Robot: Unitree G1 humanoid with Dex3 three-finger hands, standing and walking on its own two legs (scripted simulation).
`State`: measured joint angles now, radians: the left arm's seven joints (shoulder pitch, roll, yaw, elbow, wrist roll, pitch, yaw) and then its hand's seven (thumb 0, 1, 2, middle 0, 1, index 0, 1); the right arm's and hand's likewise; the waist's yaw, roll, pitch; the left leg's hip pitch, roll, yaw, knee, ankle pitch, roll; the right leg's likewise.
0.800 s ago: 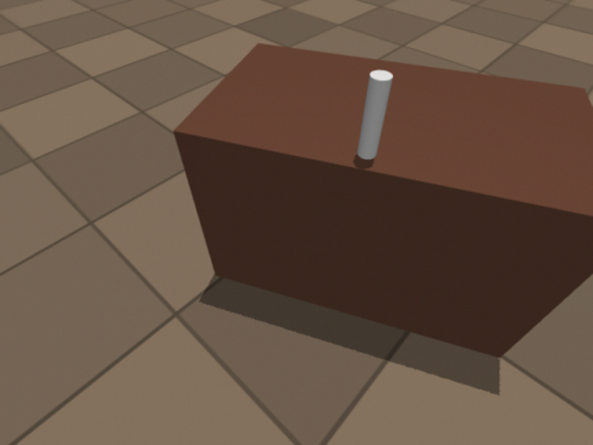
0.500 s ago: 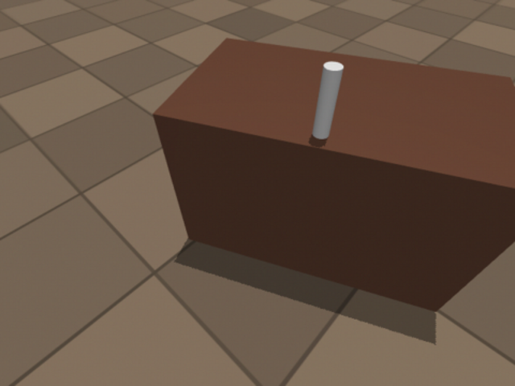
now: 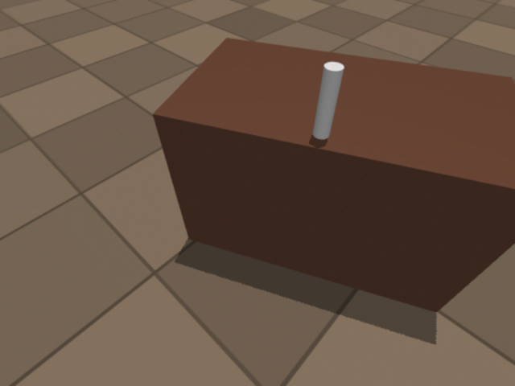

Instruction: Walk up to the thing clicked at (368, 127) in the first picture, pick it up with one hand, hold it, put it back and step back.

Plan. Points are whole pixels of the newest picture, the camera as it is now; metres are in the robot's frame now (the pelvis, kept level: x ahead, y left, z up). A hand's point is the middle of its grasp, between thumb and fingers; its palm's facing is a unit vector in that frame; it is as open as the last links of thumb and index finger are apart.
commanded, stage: stand
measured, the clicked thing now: (326, 103) +0.78 -0.19 +0.02
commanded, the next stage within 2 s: walk up in 0.32 s
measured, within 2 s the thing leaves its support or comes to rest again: neither
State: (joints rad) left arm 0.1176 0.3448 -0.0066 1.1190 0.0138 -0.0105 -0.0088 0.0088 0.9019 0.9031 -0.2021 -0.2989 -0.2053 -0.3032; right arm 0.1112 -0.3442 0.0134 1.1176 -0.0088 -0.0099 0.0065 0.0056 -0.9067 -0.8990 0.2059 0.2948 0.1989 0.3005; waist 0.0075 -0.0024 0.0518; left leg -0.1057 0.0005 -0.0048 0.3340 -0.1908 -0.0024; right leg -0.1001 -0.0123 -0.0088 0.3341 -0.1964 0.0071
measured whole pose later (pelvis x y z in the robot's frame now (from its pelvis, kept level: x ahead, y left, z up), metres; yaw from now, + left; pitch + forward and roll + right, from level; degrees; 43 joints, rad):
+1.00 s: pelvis +0.00 +0.00 -0.02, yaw -12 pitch -3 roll -1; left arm 0.14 0.38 0.03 0.95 0.02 0.00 -0.01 0.01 0.90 0.90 -0.20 -0.30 -0.21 -0.30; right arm 0.16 -0.35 -0.03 0.97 -0.02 0.00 0.01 0.01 -0.90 -0.90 0.21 0.30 0.20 0.30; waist -0.02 -0.02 0.13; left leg -0.16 0.04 0.07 0.57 -0.36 0.01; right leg -0.21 0.02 0.03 0.54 -0.28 -0.03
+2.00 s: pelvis +0.00 -0.01 +0.00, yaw -16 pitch -2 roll +0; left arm 0.12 0.34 0.01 1.12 0.02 -0.01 -0.01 0.01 0.90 0.90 -0.20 -0.30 -0.21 -0.30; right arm 0.11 -0.35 -0.02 1.10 -0.01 0.00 0.01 0.01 -0.91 -0.90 0.21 0.29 0.20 0.30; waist 0.00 0.00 0.06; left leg -0.06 0.03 0.07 0.35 -0.24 -0.02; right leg -0.16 0.03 0.10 0.39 -0.18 0.00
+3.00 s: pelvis +0.00 +0.00 +0.00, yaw -14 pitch -3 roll +0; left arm 0.13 0.35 -0.02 1.12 0.01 -0.01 -0.01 0.01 0.90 0.90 -0.20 -0.30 -0.21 -0.30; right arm 0.12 -0.35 -0.01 1.11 -0.01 0.00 0.01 0.01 -0.91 -0.90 0.21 0.29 0.20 0.30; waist 0.00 0.00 0.05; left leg -0.06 0.02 0.04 0.31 -0.21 -0.01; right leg -0.13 0.01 0.07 0.34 -0.16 0.01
